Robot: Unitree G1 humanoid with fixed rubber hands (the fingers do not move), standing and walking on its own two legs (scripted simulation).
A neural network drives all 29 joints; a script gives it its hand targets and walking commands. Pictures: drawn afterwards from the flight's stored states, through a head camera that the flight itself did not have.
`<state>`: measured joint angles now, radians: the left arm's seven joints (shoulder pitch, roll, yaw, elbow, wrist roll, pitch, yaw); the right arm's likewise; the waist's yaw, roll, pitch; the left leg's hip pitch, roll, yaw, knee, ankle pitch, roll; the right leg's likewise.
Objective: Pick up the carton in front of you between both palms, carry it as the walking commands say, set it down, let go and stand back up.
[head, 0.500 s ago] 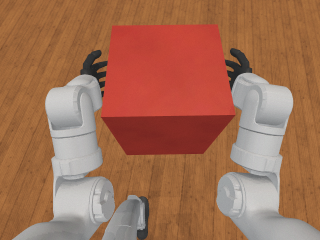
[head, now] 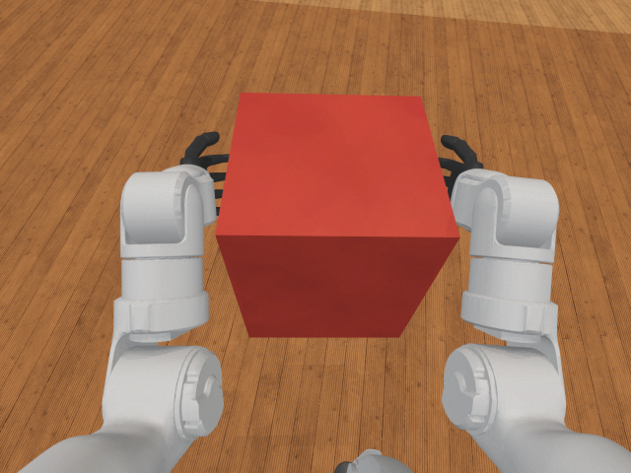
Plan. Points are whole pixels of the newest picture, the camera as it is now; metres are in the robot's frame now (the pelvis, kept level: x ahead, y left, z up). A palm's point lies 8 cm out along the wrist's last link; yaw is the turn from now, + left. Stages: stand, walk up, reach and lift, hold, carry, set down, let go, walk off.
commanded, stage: carry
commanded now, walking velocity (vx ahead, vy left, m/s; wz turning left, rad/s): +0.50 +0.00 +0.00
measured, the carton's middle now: (327, 227) +0.39 +0.00 +0.10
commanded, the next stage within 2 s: none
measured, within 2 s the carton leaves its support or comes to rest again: neither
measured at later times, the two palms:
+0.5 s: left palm (226, 33) +0.69 +0.16 +0.20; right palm (419, 50) +0.67 -0.14 +0.20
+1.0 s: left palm out of the picture +0.96 +0.18 +0.24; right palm out of the picture +0.99 -0.12 +0.24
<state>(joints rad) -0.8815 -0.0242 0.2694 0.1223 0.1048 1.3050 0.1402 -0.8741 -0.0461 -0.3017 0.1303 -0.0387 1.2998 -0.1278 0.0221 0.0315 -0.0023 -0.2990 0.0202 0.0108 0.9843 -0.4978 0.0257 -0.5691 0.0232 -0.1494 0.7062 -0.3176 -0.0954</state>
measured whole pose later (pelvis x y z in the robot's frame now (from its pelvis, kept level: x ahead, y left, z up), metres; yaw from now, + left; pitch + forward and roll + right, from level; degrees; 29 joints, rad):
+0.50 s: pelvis +0.29 +0.04 +0.05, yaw +0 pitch +5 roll +0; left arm -0.90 0.02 0.31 0.16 0.06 1.35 0.15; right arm -0.87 -0.01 -0.27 0.15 -0.07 1.33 -0.14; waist -0.07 -0.01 0.01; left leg -0.44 -0.01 0.12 0.58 -0.34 0.05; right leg -0.57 0.01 -0.01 1.32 -0.44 -0.05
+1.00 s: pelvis +0.59 +0.00 +0.09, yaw +0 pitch +5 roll +1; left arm -0.84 0.00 0.25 0.08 0.03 1.32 0.16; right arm -0.88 -0.02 -0.32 0.09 -0.08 1.34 -0.13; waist 0.10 0.01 0.02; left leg -0.75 0.03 0.03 1.12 -0.39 0.03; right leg -0.31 0.00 -0.11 0.51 -0.40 -0.07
